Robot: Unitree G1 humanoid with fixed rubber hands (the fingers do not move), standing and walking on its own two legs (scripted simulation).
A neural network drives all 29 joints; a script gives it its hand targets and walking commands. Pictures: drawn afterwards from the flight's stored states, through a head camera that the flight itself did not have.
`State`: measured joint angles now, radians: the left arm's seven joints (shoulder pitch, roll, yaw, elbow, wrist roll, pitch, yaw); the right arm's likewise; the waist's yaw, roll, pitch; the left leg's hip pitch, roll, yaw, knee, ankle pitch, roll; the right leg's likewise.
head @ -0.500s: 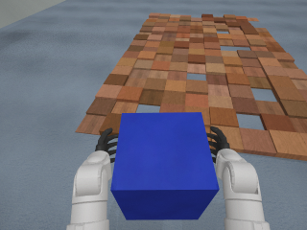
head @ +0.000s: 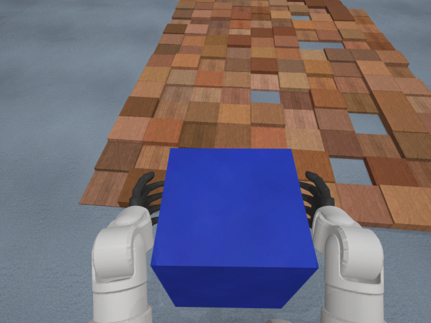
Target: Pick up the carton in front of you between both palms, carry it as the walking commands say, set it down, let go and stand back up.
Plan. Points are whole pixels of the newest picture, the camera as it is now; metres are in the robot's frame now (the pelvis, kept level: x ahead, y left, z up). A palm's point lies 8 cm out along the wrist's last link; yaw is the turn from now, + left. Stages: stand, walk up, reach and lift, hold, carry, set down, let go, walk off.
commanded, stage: carry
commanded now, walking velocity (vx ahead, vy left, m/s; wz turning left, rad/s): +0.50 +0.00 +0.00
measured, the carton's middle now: (229, 233) +0.27 -0.01 +0.02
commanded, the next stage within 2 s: none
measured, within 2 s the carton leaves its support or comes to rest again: neither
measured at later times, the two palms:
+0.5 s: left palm (158, 73) +0.63 +0.13 +0.14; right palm (278, 63) +0.67 -0.16 +0.14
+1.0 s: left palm (168, 20) +1.03 +0.14 +0.11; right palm (254, 18) +1.02 -0.16 +0.12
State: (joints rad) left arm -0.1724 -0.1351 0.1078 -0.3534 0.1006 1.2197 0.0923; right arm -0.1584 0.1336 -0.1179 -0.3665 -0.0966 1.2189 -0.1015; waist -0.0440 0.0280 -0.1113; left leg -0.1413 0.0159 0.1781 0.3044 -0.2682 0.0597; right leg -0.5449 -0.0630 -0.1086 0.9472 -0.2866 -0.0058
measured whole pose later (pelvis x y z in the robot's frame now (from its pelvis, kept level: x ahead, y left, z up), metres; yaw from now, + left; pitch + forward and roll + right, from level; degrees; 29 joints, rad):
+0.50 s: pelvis +0.31 -0.05 +0.00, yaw +4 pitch +5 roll +1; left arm -0.57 -0.06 0.21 -0.27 0.05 1.30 0.13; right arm -0.59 0.07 -0.20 -0.27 -0.09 1.32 -0.12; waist 0.05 0.01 0.00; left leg -0.67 0.08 0.06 0.97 -0.24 0.04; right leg -0.23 0.00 -0.23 0.37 -0.24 -0.09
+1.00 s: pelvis +0.63 +0.00 -0.01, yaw +2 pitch +7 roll -2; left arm -0.80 -0.06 0.31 -0.17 0.09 1.30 0.14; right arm -0.79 0.06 -0.32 -0.15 -0.05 1.27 -0.15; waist -0.08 0.01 0.13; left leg -0.29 -0.01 0.12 0.51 -0.34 0.10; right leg -0.80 -0.03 -0.04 1.23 -0.40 -0.07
